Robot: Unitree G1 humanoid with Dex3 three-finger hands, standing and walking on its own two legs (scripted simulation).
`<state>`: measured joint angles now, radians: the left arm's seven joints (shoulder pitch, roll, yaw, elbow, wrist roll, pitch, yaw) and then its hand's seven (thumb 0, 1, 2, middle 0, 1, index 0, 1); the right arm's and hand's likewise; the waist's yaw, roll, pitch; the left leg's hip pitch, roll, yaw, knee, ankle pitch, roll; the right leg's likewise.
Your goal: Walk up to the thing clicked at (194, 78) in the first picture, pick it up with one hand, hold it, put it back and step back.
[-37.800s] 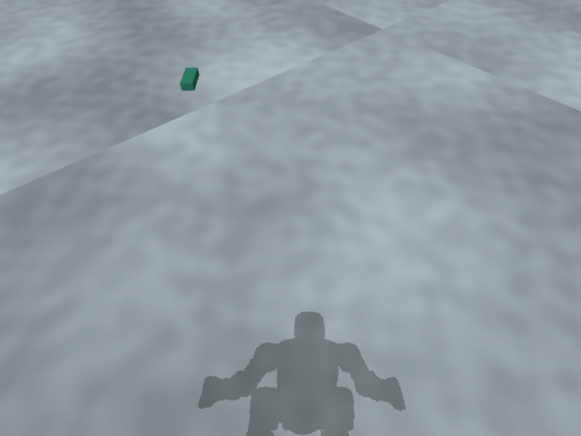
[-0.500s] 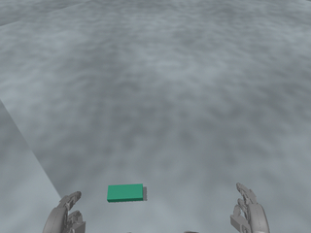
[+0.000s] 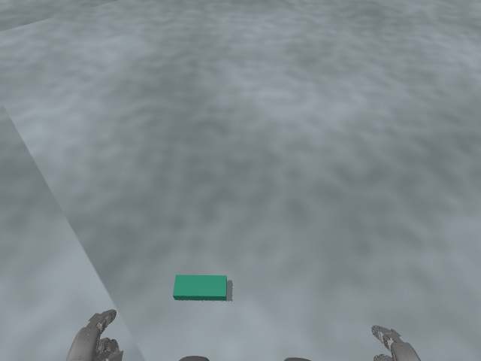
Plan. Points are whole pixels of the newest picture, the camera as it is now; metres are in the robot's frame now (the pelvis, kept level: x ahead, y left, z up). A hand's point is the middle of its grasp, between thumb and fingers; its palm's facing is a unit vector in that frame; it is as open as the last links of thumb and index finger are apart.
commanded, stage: stand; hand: left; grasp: from above
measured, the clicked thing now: (200, 287) +0.46 +0.17 -0.72
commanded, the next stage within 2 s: none
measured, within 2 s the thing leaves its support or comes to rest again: neither
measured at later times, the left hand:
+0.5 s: hand out of the picture +0.04 +0.24 -0.13, palm faces +0.06 -0.94 -0.32, open 7.4 cm
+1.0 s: hand out of the picture +0.06 +0.24 -0.12, palm faces +0.04 -0.94 -0.34, open 7.4 cm
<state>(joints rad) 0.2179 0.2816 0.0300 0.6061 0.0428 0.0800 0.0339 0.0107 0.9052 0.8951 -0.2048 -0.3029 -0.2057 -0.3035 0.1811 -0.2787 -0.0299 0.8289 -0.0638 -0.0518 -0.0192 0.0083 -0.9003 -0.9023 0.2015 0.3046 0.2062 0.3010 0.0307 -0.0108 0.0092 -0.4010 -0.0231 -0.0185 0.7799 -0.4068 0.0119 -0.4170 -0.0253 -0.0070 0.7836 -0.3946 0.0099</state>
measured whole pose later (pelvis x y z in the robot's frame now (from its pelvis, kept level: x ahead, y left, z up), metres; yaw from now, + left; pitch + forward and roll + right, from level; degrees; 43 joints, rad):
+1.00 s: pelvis +0.00 +0.00 +0.04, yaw +0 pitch -3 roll +0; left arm 0.12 0.30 0.03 1.17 0.02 0.00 0.02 0.01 0.91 0.90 -0.20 -0.30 -0.21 -0.30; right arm 0.14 -0.31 -0.02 1.14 -0.03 -0.01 -0.02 0.00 -0.90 -0.90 0.20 0.30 0.20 0.30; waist 0.02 0.02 0.06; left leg -0.08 -0.01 -0.03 0.33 -0.19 0.00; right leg -0.10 -0.02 -0.02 0.33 -0.18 0.01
